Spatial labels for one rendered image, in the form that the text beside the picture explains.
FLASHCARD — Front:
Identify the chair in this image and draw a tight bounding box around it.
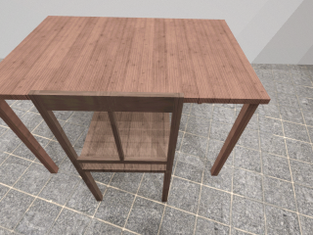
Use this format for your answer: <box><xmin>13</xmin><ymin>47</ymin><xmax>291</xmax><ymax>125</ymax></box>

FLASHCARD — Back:
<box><xmin>27</xmin><ymin>90</ymin><xmax>185</xmax><ymax>203</ymax></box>

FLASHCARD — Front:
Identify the table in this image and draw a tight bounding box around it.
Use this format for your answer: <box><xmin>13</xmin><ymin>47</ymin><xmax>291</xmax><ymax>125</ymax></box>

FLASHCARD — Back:
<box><xmin>0</xmin><ymin>16</ymin><xmax>271</xmax><ymax>176</ymax></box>

